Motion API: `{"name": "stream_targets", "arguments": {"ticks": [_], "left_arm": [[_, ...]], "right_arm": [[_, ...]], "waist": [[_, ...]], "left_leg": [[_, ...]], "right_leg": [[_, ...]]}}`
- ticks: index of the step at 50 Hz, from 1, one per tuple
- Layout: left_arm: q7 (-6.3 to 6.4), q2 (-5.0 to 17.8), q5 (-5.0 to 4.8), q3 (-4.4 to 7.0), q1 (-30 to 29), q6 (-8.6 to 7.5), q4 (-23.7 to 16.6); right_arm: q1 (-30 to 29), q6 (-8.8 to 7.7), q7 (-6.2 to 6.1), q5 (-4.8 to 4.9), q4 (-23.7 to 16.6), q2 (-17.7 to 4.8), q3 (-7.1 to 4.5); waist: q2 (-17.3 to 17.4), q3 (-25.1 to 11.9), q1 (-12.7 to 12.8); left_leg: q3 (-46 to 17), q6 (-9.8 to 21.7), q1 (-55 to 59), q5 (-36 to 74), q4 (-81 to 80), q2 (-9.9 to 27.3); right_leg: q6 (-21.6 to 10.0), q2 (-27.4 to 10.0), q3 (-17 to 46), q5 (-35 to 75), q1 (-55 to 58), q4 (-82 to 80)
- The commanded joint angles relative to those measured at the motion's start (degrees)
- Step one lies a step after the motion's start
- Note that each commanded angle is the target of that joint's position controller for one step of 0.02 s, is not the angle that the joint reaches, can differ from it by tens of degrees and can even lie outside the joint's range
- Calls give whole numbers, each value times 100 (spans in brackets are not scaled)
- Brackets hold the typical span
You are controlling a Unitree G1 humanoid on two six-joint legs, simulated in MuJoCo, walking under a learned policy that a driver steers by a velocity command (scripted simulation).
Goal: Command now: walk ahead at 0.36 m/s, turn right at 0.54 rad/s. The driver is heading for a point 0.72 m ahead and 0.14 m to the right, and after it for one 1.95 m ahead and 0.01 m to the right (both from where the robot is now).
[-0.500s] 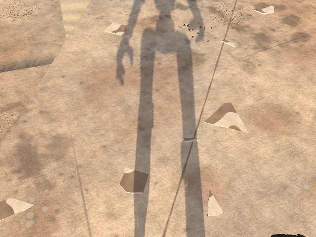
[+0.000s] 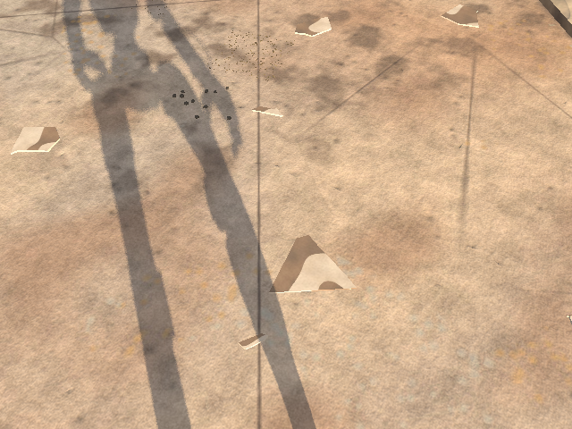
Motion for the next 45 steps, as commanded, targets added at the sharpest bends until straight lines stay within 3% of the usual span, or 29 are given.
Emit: {"name": "stream_targets", "arguments": {"ticks": [1,2,3,4,5,6,7,8,10,13,16,18,23,25,26,27,28,29,30,32,34,37,39,43,45], "left_arm": [[-33,963,2,372,1079,-82,-223],[97,1331,40,533,1747,-69,-89],[216,1957,126,599,1589,-38,-142],[189,1805,179,529,1744,-59,-382],[177,1504,176,448,1469,-68,-475],[188,1253,46,395,1066,-90,-494],[214,1080,-14,345,741,-79,-563],[245,1000,36,313,546,-59,-624],[255,1087,139,329,458,-38,-684],[344,1287,103,388,543,16,-702],[459,1315,29,388,538,172,-761],[511,1305,32,375,528,263,-797],[499,1158,75,287,665,290,-799],[472,1014,93,204,724,246,-756],[476,845,109,134,826,216,-715],[475,504,152,16,943,163,-706],[452,312,78,-32,1127,74,-855],[457,832,33,65,675,-26,-1023],[445,1166,-12,168,494,-74,-997],[378,1081,70,177,447,-77,-932],[311,846,64,133,292,-142,-950],[267,486,60,14,-36,-213,-1047],[237,367,33,-38,-265,-236,-1117],[172,556,-47,2,-462,-255,-1198],[154,651,-48,47,-234,-273,-1147]], "right_arm": [[-315,117,-116,56,-426,-1206,-251],[-358,64,-106,58,-522,-1166,-225],[300,-69,12,-266,-756,-245,24],[267,-263,113,-85,-789,-618,26],[-411,-334,142,145,-950,-867,-62],[-651,-345,104,154,-1036,-823,-51],[-684,-289,35,41,-966,-846,-84],[-610,-189,-4,-13,-976,-928,-134],[-435,-16,-34,-49,-1029,-815,-146],[-536,83,-98,-103,-1126,-663,-103],[-873,152,-100,-81,-1248,-680,-93],[-1162,180,-83,-48,-1351,-698,-92],[-1436,17,68,33,-1481,-758,-89],[-1159,-142,144,24,-1429,-713,-96],[-945,-215,162,-25,-1358,-711,-103],[-566,-273,156,-129,-1285,-901,-134],[-226,-255,133,-224,-1141,-1451,-257],[173,-264,180,-170,-1042,-1432,-316],[122,-294,177,-67,-1093,-1151,-247],[-65,-261,150,34,-1142,-927,-174],[-42,-225,112,2,-1125,-853,-129],[91,-206,104,41,-1072,-919,-147],[191,-187,117,74,-1039,-1033,-172],[460,-133,172,140,-947,-1196,-206],[415,-88,169,180,-923,-1234,-211]], "waist": [[620,-619,915],[215,-1027,1273],[-1451,-1616,474],[-781,-2972,762],[-299,-2448,917],[23,-1613,729],[295,-1121,525],[245,-922,324],[64,-841,128],[-153,-992,124],[-334,-1121,240],[-462,-1020,338],[-814,-766,547],[-812,-692,367],[-729,-677,256],[-237,-878,191],[1153,-777,408],[1555,-409,38],[1011,-142,-22],[870,-45,80],[891,11,49],[929,-89,-76],[963,-108,-158],[986,-35,-202],[945,-59,36]], "left_leg": [[-282,461,-298,7030,2277,1414],[-268,111,-1336,5439,3817,1081],[-524,-316,-3909,-1076,6024,-10],[-1961,-312,-4319,-1783,7015,-360],[-2254,-167,-4603,-1261,6919,-20],[-2150,-113,-4754,-744,6390,216],[-2093,-155,-4584,-451,6001,384],[-2119,-180,-4186,-275,5733,477],[-2063,-262,-3742,-130,5236,432],[-2015,-437,-3722,306,4367,274],[-2097,-535,-3706,890,3673,171],[-2164,-547,-3679,1057,3253,94],[-2120,-339,-3322,886,2117,13],[-1936,-111,-2585,1037,1378,-11],[-1928,37,-2081,1148,928,72],[-2635,341,-1370,1001,693,798],[-4165,1059,-723,348,184,1660],[-5614,1673,-598,-589,-297,2291],[-5391,1654,-671,-1053,-275,2185],[-4544,1294,-751,-911,-340,1717],[-3879,1140,-990,-76,-533,1416],[-3011,1083,-1248,1099,-593,1115],[-2699,1059,-1427,1458,-572,1054],[-2740,1077,-1418,1562,-455,1319],[-2729,965,-1440,1779,-225,1405]], "right_leg": [[-359,674,-380,-70,1551,-370],[-618,418,260,1148,3012,-875],[-1590,-1238,2687,3862,5274,-294],[-2343,-1938,4370,3635,5782,-856],[-2028,-1658,3536,3672,5297,-1053],[-1713,-1335,2831,3278,4429,-1185],[-1501,-1110,2478,2967,3579,-1370],[-1436,-966,2261,2871,2868,-1546],[-1387,-791,2045,2996,2149,-1685],[-1270,-586,1828,3183,1971,-1586],[-1018,-428,1942,2094,1998,-1509],[-881,-356,2162,1083,1950,-1522],[-840,-400,2814,-1614,1966,-1576],[-742,-320,2914,-1934,1767,-1332],[-582,-131,2836,-2047,1606,-1085],[-319,190,2466,-2455,1220,-293],[9,1044,1338,-2931,64,867],[178,873,1197,-3317,-1035,1826],[198,586,1412,-2906,-1311,2286],[306,290,1088,-2130,-1391,2356],[380,115,818,-1474,-1104,2047],[484,115,436,-853,-452,1080],[511,181,305,-610,67,344],[426,260,229,-423,627,-372],[259,307,185,-321,1186,-773]]}}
